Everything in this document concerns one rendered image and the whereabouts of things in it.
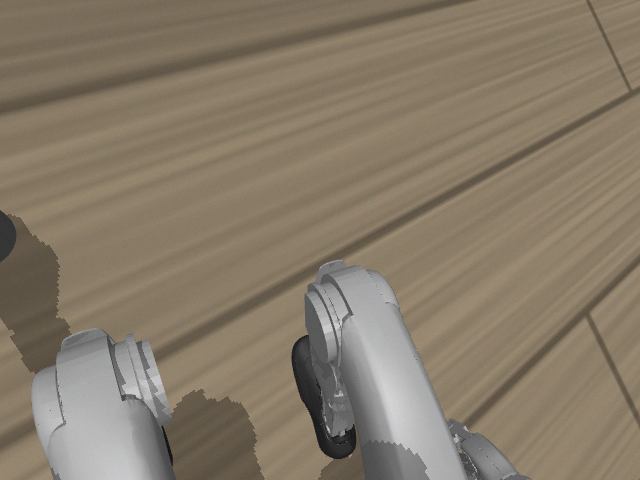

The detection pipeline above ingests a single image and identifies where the right robot foot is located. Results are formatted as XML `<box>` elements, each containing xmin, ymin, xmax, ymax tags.
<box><xmin>292</xmin><ymin>335</ymin><xmax>356</xmax><ymax>459</ymax></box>

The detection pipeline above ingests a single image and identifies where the mug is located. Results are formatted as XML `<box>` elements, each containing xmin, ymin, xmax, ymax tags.
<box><xmin>0</xmin><ymin>210</ymin><xmax>16</xmax><ymax>262</ymax></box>

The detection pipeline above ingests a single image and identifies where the right robot hand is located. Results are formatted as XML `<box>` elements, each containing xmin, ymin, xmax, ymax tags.
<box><xmin>447</xmin><ymin>419</ymin><xmax>520</xmax><ymax>480</ymax></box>

